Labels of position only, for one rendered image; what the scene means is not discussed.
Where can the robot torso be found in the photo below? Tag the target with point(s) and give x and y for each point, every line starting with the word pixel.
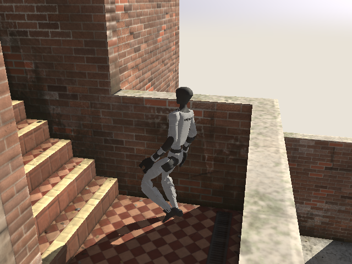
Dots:
pixel 183 130

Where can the robot right thigh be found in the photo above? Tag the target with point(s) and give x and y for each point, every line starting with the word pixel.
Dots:
pixel 166 180

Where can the robot right hand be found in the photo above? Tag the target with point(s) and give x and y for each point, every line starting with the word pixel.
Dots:
pixel 185 156

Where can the robot left forearm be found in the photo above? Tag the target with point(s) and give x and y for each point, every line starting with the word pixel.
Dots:
pixel 163 149

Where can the robot right forearm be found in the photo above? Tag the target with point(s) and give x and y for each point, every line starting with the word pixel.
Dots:
pixel 187 144

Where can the left robot upper arm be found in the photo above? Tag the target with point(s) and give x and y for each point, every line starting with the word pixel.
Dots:
pixel 173 122

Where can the right robot upper arm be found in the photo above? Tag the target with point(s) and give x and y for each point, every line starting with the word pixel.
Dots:
pixel 192 131

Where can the robot left hand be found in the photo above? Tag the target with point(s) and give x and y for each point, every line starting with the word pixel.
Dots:
pixel 148 163

